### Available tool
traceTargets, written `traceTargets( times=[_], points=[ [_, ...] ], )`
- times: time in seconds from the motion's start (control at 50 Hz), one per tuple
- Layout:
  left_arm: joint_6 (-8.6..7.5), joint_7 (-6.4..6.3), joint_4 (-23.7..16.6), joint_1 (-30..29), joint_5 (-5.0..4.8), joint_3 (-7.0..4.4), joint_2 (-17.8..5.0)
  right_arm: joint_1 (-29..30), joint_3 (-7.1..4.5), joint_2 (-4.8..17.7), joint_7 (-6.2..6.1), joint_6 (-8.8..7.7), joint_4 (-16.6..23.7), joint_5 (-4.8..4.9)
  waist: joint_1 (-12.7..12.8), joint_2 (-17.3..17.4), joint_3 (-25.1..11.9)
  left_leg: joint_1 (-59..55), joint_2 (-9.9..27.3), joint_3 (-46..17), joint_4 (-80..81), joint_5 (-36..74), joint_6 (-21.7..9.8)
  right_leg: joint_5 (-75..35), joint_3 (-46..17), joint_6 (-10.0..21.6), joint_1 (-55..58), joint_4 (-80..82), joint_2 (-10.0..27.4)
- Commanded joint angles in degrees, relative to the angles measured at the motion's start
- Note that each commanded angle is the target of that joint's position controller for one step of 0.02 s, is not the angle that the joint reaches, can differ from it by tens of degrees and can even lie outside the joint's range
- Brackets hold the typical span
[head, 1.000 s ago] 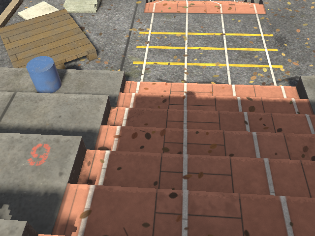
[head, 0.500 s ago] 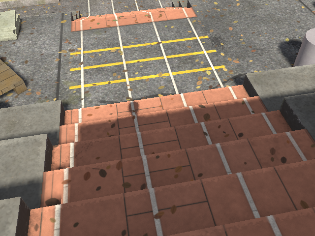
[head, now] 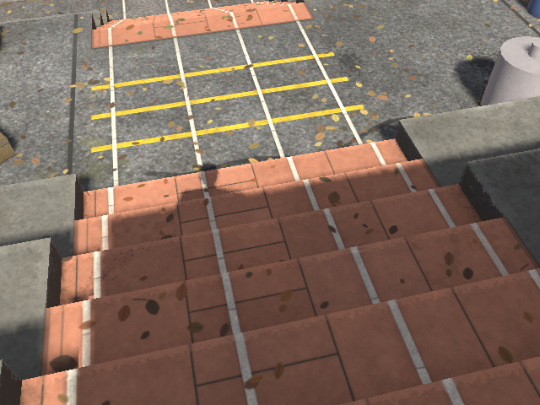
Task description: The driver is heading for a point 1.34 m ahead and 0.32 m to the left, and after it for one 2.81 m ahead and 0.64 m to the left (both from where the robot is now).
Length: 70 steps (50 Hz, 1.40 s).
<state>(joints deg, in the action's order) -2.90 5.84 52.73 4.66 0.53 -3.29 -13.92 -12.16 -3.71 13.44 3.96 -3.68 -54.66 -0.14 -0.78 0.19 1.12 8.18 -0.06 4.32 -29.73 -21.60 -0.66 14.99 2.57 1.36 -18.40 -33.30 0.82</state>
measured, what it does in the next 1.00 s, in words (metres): goes down: left foot 0.15 m lower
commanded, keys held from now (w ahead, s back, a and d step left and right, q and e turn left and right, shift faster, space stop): w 1.00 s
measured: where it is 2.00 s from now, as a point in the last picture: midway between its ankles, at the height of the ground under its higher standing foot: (235, 332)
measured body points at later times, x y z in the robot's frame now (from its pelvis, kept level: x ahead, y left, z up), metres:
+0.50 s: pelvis +0.12 +0.02 -0.03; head +0.13 +0.04 +0.42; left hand +0.00 +0.23 -0.18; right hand +0.25 -0.20 -0.16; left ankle +0.23 +0.17 -0.73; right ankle +0.03 -0.10 -0.73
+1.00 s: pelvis +0.35 +0.13 -0.16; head +0.35 +0.14 +0.29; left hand +0.51 +0.33 -0.29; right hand +0.22 -0.04 -0.31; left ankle +0.28 +0.20 -0.88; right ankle +0.55 -0.03 -0.81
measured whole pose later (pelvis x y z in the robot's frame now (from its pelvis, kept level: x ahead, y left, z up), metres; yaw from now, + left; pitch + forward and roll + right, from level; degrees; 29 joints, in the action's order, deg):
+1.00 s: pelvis +0.35 +0.13 -0.16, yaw +1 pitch +2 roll +2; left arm -4.1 3.9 50.3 7.0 6.1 1.4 -11.0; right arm -32.9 3.1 4.9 0.7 -8.4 -66.1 -6.1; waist -5.3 -3.0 -2.4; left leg 12.4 -4.7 5.3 -35.5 -24.8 -5.0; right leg -16.6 -4.2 2.2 -49.3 -54.1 6.2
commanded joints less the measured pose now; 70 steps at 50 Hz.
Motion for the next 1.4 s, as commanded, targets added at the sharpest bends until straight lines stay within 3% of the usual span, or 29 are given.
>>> traceTargets(
  times=[0.02,0.22,0.3,0.34,0.44,0.52,0.54,0.56,0.58,0.6,0.62,0.66,0.68,0.7,0.74,0.8,0.96,1.0,1.02,1.04,1.08,1.12,1.14,1.24,1.26,1.3,1.32,1.34,1.4],
  points=[
    [-0.26,-0.93,-0.7,2.0,0.79,-2.79,-9.3,-4.1,-2.52,8.0,-0.63,-0.01,0.4,-1.25,0.2,-0.5,-1.6,4.9,0.8,-0.8,4.8,2.3,-1.4,0.5,-2.3,3.9,7.0,5.6,1.6],
    [-1.93,-3.99,3.2,10.6,2.82,-1.85,-3.3,-12.2,-2.02,4.8,-3.07,-0.51,-1.9,-4.25,-0.1,1.8,4.2,6.5,6.5,-11.8,-2.4,-9.1,-11.1,9.5,-4.2,9.7,1.3,-3.7,-0.5],
    [-5.21,-4.05,9.7,35.4,3.01,-1.74,-4.6,4.7,-0.42,-0.3,-2.49,-3.37,3.2,-3.63,13.6,-8.4,3.0,44.4,-1.8,-11.0,-45.4,-18.4,-5.6,8.7,-44.1,26.1,28.8,14.1,20.6],
    [-2.81,-6.68,8.4,23.0,-0.39,-3.72,-12.8,5.6,-3.08,8.1,-3.85,-1.30,4.4,-0.21,5.1,-2.5,9.8,48.6,4.6,-11.0,-36.9,-9.4,-3.5,-18.5,-34.4,19.1,22.5,5.7,19.5],
    [-3.52,-6.45,8.7,23.7,5.76,2.78,7.5,-3.4,2.67,-7.0,-1.97,-0.43,0.8,-8.19,4.1,-1.1,6.9,30.8,8.9,-13.1,-22.4,29.4,-3.2,10.4,-14.8,13.1,0.9,5.3,10.9],
    [-2.18,-7.38,7.1,17.5,-1.34,-0.95,-6.6,7.7,-0.02,1.5,-0.71,1.54,4.5,1.35,4.1,-4.1,1.9,9.3,2.6,-4.4,-5.8,42.3,0.0,11.8,-9.5,7.0,-10.0,-0.3,8.0],
    [-3.49,-6.09,9.6,26.1,7.41,2.74,2.9,1.9,2.91,-2.9,-1.19,0.59,3.1,-6.58,5.6,-1.2,8.6,11.0,7.7,-5.9,-2.8,46.0,-1.0,21.4,-8.1,7.1,-14.0,-3.6,9.2],
    [-3.84,-5.25,10.1,28.2,6.43,2.52,2.3,1.0,2.53,-2.6,-1.64,0.50,2.8,-7.57,5.1,-4.1,10.3,9.1,6.3,-3.9,-3.3,40.7,-0.8,22.8,-10.5,8.6,-14.0,-3.4,9.7],
    [-3.59,-4.88,10.7,29.1,5.70,2.57,0.9,3.3,2.66,-1.2,-1.81,0.62,4.0,-7.09,5.5,-2.9,10.3,8.3,7.1,-4.8,-1.0,40.0,-0.7,23.9,-12.2,8.4,-12.5,-6.2,11.6],
    [-1.38,-7.36,8.4,22.1,-0.44,-0.71,-6.3,11.0,0.24,2.8,-1.58,2.03,5.4,1.85,6.9,-7.9,9.0,9.2,3.9,-2.9,0.6,35.6,0.5,12.9,-10.1,6.9,-8.8,-7.7,9.5],
    [-1.36,-4.49,10.3,27.8,6.21,2.36,-2.3,1.1,2.10,1.4,-1.61,0.43,2.7,-5.23,4.0,2.3,8.6,0.1,7.5,-5.4,4.4,39.0,0.0,23.1,-12.0,5.5,-10.0,-15.4,11.8],
    [-0.42,-0.26,10.7,24.8,7.35,0.22,-7.3,-19.5,-2.51,9.9,-1.73,-1.00,-4.6,-4.06,-6.7,5.9,3.6,-19.4,2.1,1.7,4.1,28.3,-1.6,8.0,-5.6,3.6,-13.2,-37.6,5.1],
    [0.19,-5.92,10.9,25.6,-0.77,-1.98,-5.3,-25.6,-2.61,10.8,-1.82,0.59,-7.8,-0.84,-7.6,8.8,-3.6,-24.0,9.3,-4.2,-4.5,53.1,-1.5,34.2,-0.8,3.3,-20.4,-67.5,-3.5],
    [-1.93,-0.03,11.2,42.3,3.38,3.33,9.2,-36.7,-2.21,17.2,0.23,-1.62,-7.4,-6.42,-3.4,24.8,-22.8,-44.5,18.6,-20.3,-9.7,61.5,-14.5,30.8,-9.8,2.5,-27.2,-82.9,-7.3],
    [-4.04,-1.34,1.4,17.5,1.05,0.75,-2.1,-27.8,-1.85,13.2,2.74,-2.42,-8.0,-4.81,-7.4,11.7,3.6,-24.1,25.9,-39.5,6.5,9.1,-21.0,17.5,-8.3,3.8,-60.6,-91.7,-3.6],
    [-3.21,-4.29,1.4,19.6,3.89,3.84,4.2,-8.0,4.58,-3.9,0.77,-2.24,-3.3,-6.46,4.7,-2.2,9.1,14.0,23.2,-32.2,14.5,1.6,-17.0,-13.2,-16.1,6.9,-42.4,-64.4,9.5],
    [-1.10,-1.13,-3.5,6.4,5.66,4.77,1.0,-23.9,5.42,0.1,-2.76,-5.03,-11.4,-6.87,-1.8,-0.1,2.9,0.0,14.5,-19.0,4.1,19.7,-17.4,-33.3,-12.2,0.4,-41.6,-22.2,8.2],
    [-1.24,-2.19,-5.2,-1.5,5.81,5.10,1.9,-35.9,6.41,-3.9,-4.68,-4.53,-15.1,-6.03,-6.9,1.0,4.5,-16.9,15.8,-23.7,0.8,16.2,-17.2,-37.3,-11.5,-0.1,-57.9,-11.7,7.9],
    [-0.68,-3.70,-8.4,-8.8,-1.21,2.35,-2.1,-26.2,4.26,0.5,-5.33,-2.25,-10.1,2.70,-4.2,2.0,5.6,-0.6,11.6,-17.7,2.4,13.4,-12.7,-38.5,-5.7,-0.2,-36.6,-5.9,6.7],
    [-0.94,-2.05,-5.6,-4.4,5.64,6.33,3.4,-30.7,7.33,-5.4,-4.02,-3.27,-12.5,-6.35,-5.5,1.0,3.9,5.4,10.0,-16.0,1.8,9.8,-15.3,-49.9,-5.5,1.3,-32.2,-6.2,6.5],
    [-0.99,-0.97,-5.8,-5.1,6.27,5.49,1.8,-29.7,7.30,-5.4,-3.25,-3.09,-11.1,-6.08,-5.2,2.8,7.0,10.9,10.0,-15.5,2.0,6.5,-15.4,-48.5,-3.4,2.2,-26.7,-6.3,5.6],
    [-0.30,-2.05,-7.6,-12.7,-1.89,2.77,-1.0,-24.0,4.10,1.9,-4.77,-1.56,-7.3,2.03,-6.2,-2.4,8.2,11.6,8.1,-13.2,-1.9,4.5,-10.9,-44.7,-0.5,1.0,-17.8,-0.3,3.2],
    [-0.50,-0.99,-8.7,-13.0,5.54,5.42,0.6,-32.2,6.92,-3.4,-3.90,-2.64,-11.6,-5.79,-8.5,3.6,7.2,8.0,8.7,-15.4,-1.7,3.3,-13.5,-39.1,-1.1,0.9,-20.8,1.1,4.6],
    [-0.89,-0.59,-7.8,-16.8,5.12,5.60,1.7,-34.5,4.92,-1.5,-4.41,-1.74,-13.5,-3.78,-11.1,1.7,8.6,-6.2,9.6,-18.0,-9.3,18.6,-12.2,-31.5,-1.9,1.0,-17.2,17.1,5.9],
    [-1.37,-3.67,-5.6,-12.6,-4.41,3.22,-0.5,-28.9,2.88,2.0,-5.88,0.79,-11.2,-1.89,-9.6,1.4,12.9,-1.2,6.5,-12.0,-17.6,23.7,-10.5,-30.6,2.3,-0.1,-9.1,16.5,2.7],
    [-1.86,-1.70,3.0,14.9,4.39,0.95,-6.3,-27.8,4.01,1.4,0.16,0.33,-11.9,-7.85,3.5,-1.3,-2.2,14.7,5.1,-9.7,-34.3,27.4,-6.9,-39.4,2.2,3.8,30.6,11.6,4.3],
    [-1.42,-3.81,8.5,24.2,-0.47,-0.41,-10.0,-28.4,1.99,-0.8,-4.50,1.03,-11.6,1.65,4.7,-4.0,-5.5,25.3,-3.6,-2.8,-56.4,-10.4,-5.8,-61.1,-1.7,3.4,41.7,2.4,11.4],
    [-1.77,-1.19,7.3,37.9,2.25,-0.82,-13.7,-43.9,7.02,-9.8,1.65,-0.12,-14.2,-6.27,5.2,-20.2,-36.1,29.8,-0.9,-6.7,-81.2,-25.0,-0.7,-70.4,-14.3,23.3,72.5,-9.1,24.3],
    [-0.98,-1.62,6.1,23.1,5.77,0.46,-5.3,-14.5,3.15,2.5,1.05,-2.69,-2.6,-2.33,8.0,3.5,-6.6,50.2,4.3,-9.3,-75.8,-11.5,-2.1,-23.5,-18.2,19.7,36.2,10.6,25.3]
  ],
)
